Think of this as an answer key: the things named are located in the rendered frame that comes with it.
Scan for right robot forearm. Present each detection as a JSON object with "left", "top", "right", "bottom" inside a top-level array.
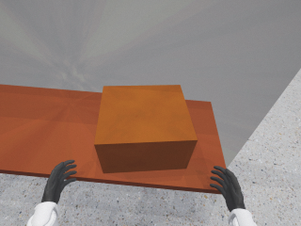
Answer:
[{"left": 228, "top": 208, "right": 257, "bottom": 226}]

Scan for left robot hand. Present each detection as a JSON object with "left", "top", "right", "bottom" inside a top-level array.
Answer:
[{"left": 41, "top": 159, "right": 77, "bottom": 204}]

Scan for carton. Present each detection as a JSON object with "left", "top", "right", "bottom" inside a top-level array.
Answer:
[{"left": 94, "top": 85, "right": 198, "bottom": 174}]

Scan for left robot forearm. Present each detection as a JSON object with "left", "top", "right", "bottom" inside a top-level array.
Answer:
[{"left": 26, "top": 202, "right": 59, "bottom": 226}]

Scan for table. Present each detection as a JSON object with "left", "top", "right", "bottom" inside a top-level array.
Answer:
[{"left": 0, "top": 84, "right": 226, "bottom": 195}]

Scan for right robot hand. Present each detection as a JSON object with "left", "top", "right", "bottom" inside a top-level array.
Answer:
[{"left": 210, "top": 166, "right": 246, "bottom": 212}]

